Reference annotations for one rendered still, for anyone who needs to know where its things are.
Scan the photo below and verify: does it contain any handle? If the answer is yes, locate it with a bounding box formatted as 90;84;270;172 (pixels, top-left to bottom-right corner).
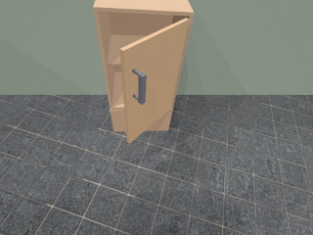
132;69;147;105

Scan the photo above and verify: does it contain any cupboard door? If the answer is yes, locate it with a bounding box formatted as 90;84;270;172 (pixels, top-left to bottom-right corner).
119;18;189;144

